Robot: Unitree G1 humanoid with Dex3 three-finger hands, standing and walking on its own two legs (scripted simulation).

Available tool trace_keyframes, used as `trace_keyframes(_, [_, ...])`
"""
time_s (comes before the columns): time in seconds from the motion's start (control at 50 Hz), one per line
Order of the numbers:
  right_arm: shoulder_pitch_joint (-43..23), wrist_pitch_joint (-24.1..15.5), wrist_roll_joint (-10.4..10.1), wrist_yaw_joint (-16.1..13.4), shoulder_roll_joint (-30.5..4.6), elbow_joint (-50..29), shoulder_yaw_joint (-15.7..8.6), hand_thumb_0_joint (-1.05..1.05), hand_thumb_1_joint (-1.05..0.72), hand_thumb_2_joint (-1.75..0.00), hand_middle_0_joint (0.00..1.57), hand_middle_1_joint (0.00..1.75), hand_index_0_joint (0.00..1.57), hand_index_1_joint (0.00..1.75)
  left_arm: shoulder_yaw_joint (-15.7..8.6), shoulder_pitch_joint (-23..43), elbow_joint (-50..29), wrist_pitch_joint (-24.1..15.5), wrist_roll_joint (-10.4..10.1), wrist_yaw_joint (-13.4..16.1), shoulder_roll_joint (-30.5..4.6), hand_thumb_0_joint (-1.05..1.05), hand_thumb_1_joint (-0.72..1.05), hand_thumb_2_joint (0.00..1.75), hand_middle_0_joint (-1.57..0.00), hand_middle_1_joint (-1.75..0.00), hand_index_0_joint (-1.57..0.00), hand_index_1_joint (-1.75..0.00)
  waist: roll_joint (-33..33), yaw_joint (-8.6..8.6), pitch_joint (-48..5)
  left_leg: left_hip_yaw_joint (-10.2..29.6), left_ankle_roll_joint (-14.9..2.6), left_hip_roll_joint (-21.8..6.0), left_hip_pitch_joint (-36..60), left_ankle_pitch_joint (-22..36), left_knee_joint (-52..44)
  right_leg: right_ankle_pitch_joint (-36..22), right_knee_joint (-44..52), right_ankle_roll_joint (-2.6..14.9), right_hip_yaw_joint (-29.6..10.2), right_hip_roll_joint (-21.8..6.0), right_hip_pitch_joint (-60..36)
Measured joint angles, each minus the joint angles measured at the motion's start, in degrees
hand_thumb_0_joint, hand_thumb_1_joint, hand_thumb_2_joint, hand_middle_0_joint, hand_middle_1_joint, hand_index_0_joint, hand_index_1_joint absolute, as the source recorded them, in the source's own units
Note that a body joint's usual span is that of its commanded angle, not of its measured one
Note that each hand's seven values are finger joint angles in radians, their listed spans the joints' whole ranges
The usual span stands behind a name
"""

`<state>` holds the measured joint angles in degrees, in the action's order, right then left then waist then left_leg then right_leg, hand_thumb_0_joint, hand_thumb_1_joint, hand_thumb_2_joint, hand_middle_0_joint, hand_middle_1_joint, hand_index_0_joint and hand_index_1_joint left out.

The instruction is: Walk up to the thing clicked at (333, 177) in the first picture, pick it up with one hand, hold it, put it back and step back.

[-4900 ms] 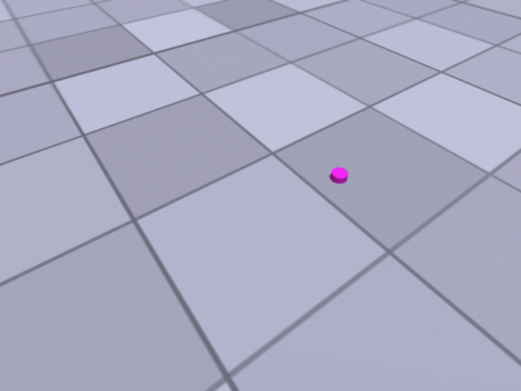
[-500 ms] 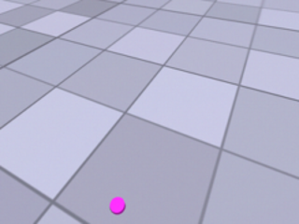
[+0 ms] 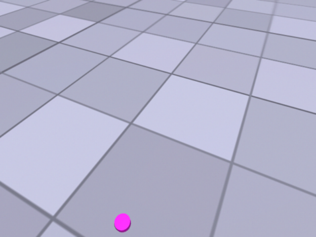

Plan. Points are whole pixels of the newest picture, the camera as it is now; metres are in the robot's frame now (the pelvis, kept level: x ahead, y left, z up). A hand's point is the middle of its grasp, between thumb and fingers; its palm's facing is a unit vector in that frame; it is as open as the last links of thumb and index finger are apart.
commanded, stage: walk up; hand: left
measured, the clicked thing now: (122, 222) +0.40 +0.22 -0.76
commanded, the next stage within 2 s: stand in 0.60 s
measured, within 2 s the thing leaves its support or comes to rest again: neither
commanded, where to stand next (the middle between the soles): +0.02 -0.02 m, yaw +0 degrees
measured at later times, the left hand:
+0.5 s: hand out of the picture +0.09 +0.25 -0.16, palm faces +0.01 -0.94 -0.33, open 7.3 cm
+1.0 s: hand out of the picture +0.08 +0.25 -0.15, palm faces -0.01 -0.94 -0.34, open 7.3 cm
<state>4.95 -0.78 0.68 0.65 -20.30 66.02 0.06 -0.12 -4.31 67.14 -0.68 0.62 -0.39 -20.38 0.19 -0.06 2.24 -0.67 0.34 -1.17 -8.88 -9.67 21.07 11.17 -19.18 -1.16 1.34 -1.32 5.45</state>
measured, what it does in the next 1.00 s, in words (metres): stands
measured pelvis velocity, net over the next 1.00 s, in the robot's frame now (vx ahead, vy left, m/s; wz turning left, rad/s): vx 0.00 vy -0.01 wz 0.01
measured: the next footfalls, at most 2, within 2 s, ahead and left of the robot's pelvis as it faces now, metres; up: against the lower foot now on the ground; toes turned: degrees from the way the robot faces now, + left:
none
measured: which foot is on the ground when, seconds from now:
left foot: down 0.00-1.00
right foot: down 0.00-1.00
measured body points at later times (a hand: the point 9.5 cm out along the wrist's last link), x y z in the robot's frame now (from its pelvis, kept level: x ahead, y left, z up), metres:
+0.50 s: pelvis +0.01 +0.00 +0.00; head +0.02 +0.00 +0.45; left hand +0.09 +0.30 -0.13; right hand +0.10 -0.30 -0.13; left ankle +0.02 +0.12 -0.75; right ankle -0.01 -0.13 -0.75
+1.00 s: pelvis +0.00 -0.01 +0.00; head +0.01 -0.01 +0.45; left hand +0.08 +0.30 -0.13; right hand +0.09 -0.30 -0.13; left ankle +0.02 +0.12 -0.75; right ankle -0.01 -0.13 -0.75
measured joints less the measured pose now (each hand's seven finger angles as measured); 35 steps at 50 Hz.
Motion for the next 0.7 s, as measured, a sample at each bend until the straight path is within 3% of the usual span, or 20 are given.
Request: trace_keyframes(0.7, [-0.4,0.4,0.0,-0.6,0.4,-0.3,-0.3,0.00,-0.91,-0.90,0.21,0.30,0.20,0.30,-0.5,0.0,-1.2,-0.1,0.1,0.5,1.0,0.00,0.91,0.90,-0.21,-0.30,-0.21,-0.30,0.1,-0.20,0.1,0.6,0.33,0.2,1.8,0.1,-2.1,0.1,2.3,0.03,0.7,-0.1,-2.1])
